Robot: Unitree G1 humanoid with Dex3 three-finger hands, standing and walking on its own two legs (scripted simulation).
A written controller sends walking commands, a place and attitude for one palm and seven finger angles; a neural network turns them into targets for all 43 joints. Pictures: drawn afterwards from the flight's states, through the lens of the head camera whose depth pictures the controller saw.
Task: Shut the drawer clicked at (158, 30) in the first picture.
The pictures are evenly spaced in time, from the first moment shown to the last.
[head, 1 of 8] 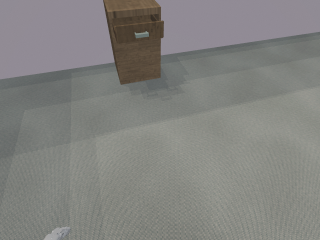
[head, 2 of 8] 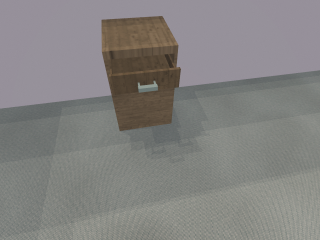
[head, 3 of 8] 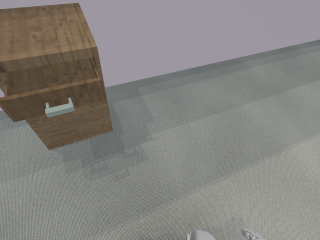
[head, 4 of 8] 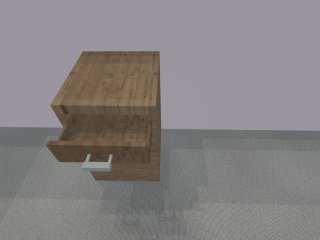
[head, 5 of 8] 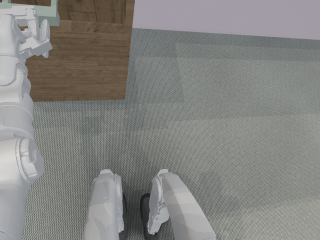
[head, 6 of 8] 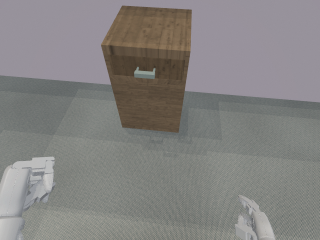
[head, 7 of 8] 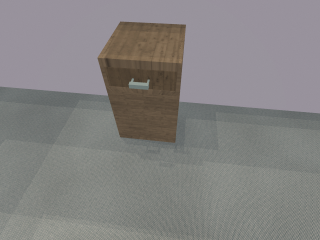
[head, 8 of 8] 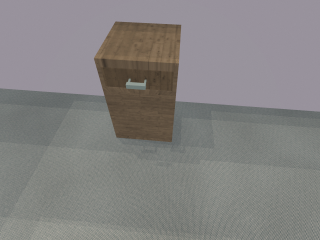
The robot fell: no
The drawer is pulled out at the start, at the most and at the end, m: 0.16 0.16 0.00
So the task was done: yes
